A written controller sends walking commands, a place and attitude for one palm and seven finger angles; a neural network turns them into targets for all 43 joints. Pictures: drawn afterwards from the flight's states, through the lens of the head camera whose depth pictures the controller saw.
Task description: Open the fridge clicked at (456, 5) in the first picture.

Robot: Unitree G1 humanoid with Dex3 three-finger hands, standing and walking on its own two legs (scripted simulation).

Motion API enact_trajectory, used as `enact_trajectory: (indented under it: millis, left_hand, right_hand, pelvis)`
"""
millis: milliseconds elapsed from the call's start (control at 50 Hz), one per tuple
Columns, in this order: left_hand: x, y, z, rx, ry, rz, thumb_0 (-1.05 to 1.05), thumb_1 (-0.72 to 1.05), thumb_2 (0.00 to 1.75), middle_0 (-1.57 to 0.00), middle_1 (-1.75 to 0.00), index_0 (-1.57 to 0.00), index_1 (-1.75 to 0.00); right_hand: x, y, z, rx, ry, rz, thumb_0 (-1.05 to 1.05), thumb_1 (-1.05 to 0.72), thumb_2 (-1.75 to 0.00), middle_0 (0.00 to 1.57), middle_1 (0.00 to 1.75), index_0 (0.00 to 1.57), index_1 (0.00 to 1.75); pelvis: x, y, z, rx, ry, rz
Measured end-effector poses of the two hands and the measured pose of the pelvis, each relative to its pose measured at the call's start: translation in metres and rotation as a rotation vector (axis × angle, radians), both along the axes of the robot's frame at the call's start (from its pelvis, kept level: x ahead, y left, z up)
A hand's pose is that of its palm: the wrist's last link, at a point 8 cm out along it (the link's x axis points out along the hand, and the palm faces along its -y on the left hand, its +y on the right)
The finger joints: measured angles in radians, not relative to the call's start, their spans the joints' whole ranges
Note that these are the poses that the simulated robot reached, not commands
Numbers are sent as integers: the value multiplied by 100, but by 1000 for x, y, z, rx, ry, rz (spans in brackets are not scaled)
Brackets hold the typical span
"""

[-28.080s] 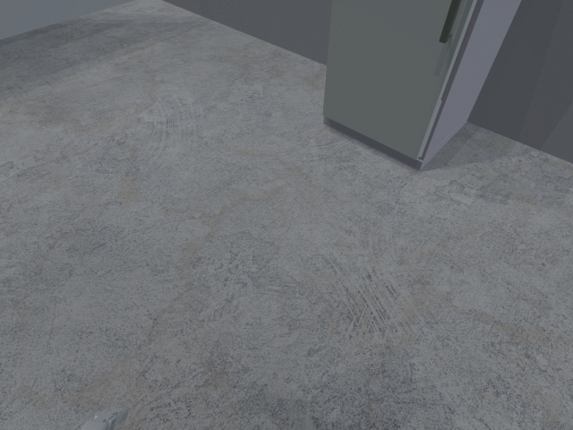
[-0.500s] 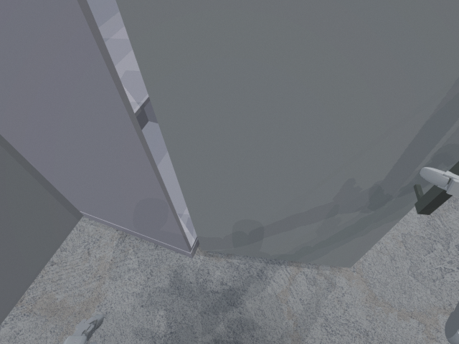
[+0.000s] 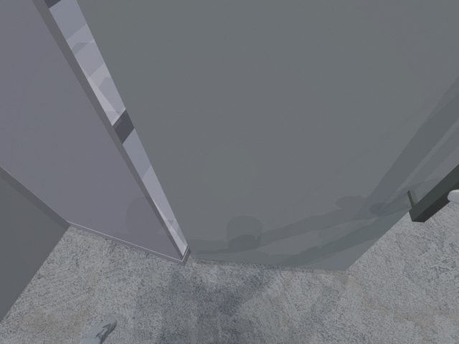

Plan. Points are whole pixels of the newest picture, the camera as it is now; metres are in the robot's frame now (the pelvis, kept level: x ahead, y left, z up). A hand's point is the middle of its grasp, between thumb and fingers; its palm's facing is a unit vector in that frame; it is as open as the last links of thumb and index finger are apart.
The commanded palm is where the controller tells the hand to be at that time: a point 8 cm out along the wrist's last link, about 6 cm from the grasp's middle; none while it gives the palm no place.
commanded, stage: slip the hand off the handle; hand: right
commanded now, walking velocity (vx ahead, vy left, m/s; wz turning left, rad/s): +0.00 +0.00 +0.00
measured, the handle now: out of the picture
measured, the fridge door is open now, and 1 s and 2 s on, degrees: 76 76 76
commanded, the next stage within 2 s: draw the hand back to the body in 1.12 s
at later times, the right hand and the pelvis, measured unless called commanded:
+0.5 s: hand out of the picture +0.38 -0.43 +0.09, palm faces +0.47 +0.86 -0.19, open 14.7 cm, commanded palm +0.33 -0.46 +0.10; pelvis -0.02 +0.00 -0.01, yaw +1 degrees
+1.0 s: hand out of the picture +0.28 -0.44 +0.08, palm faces +0.53 +0.83 -0.19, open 14.7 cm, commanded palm +0.24 -0.46 +0.10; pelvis -0.03 -0.01 +0.00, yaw -1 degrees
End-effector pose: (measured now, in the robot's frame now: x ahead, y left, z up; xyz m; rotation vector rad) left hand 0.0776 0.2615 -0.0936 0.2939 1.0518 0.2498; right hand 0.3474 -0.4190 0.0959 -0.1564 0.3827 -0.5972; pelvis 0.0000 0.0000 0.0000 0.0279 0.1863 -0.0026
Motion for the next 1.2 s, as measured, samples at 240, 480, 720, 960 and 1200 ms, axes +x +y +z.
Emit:
enact_trajectory:
  millis: [240, 480, 720, 960, 1200]
  left_hand:
    - [-52, 29, 2, 76, 131, 52, 0, 91, 90, -20, -30, -21, -30]
    - [-90, 32, 5, 122, 218, 90, 0, 91, 90, -20, -30, -21, -30]
    - [-69, 3, -3, 41, 125, 90, 0, 91, 90, -20, -30, -21, -30]
    - [16, -21, 13, 22, -152, -69, 0, 91, 90, -20, -30, -21, -30]
    - [41, -22, 19, 10, -232, -140, 0, 91, 90, -20, -30, -21, -30]
  right_hand:
    - [-12, -20, -2, 64, 21, 37, -2, 55, -20, 25, 115, 25, 115]
    - [-7, -43, 12, 44, -66, 59, -2, 55, -20, 25, 115, 25, 115]
    - [-43, -47, 2, 6, -127, 61, -2, 55, -20, 25, 115, 25, 115]
    - [-103, -54, 1, -8, -95, 13, -2, 55, -20, 25, 115, 25, 115]
    - [-124, -42, -4, 18, -49, 30, -2, 55, -20, 25, 115, 25, 115]
  pelvis:
    - [-12, 7, -3, 8, 23, -5]
    - [-23, 6, -8, 25, 63, 1]
    - [-20, -9, -7, 21, 40, 24]
    - [-24, -12, -4, 22, -23, -18]
    - [-26, -4, -2, 17, -41, -38]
